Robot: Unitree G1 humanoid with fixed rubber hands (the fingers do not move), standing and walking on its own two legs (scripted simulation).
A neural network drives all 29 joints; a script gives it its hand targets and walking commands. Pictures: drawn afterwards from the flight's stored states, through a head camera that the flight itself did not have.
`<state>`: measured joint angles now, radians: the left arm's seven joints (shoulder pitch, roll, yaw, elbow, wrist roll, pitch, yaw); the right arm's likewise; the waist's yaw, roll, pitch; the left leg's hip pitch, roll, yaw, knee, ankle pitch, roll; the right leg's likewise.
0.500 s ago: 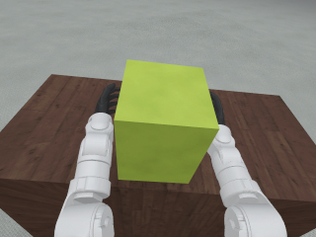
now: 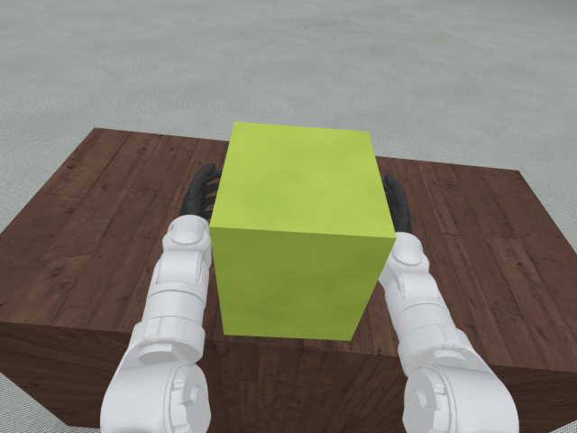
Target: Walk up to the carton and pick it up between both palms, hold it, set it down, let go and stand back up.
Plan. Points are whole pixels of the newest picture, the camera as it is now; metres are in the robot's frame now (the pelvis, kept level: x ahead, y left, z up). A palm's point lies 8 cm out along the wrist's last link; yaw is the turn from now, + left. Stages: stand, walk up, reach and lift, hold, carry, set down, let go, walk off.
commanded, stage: set down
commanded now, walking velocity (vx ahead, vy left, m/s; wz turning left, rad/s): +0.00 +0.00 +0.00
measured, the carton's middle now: (294, 235) +0.40 +0.01 +0.08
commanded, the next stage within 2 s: none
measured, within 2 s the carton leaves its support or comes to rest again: rests again in 1.32 s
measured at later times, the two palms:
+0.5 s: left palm (201, 223) +0.41 +0.15 +0.08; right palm (388, 237) +0.40 -0.14 +0.09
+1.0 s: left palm (204, 233) +0.41 +0.15 +0.06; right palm (386, 244) +0.40 -0.14 +0.07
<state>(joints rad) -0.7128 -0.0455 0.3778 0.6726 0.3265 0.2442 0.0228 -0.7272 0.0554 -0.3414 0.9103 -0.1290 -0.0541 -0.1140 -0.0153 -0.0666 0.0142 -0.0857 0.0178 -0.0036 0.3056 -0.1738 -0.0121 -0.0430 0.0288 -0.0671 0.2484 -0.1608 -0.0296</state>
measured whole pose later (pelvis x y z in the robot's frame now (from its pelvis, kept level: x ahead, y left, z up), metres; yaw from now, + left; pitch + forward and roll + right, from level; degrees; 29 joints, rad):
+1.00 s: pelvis +0.01 +0.00 +0.00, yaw -1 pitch +6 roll -1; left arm -0.70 -0.06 0.42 0.84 0.33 0.03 0.04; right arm -0.68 0.10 -0.50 0.92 -0.32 -0.18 -0.07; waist 0.00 -0.03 -0.05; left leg -0.24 0.02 0.01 0.32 -0.18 -0.01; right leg -0.20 0.03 -0.05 0.25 -0.16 -0.03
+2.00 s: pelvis +0.01 +0.01 +0.00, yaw -2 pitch +9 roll -1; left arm -0.72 -0.08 0.51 0.94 0.40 -0.15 0.02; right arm -0.68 0.11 -0.60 0.95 -0.43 -0.33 -0.05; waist 0.02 -0.02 -0.03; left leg -0.31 0.02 0.02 0.32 -0.17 0.00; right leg -0.28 0.03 -0.04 0.27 -0.15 -0.02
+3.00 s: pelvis -0.01 +0.02 -0.03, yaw -4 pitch +20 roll -2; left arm -0.93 0.14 0.11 1.42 -0.09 -0.34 0.12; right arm -0.92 -0.18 -0.04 1.39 0.20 -0.33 -0.10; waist 0.04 0.03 -0.22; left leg -0.70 0.05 0.04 0.63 -0.27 0.00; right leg -0.65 0.05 -0.03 0.52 -0.22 -0.02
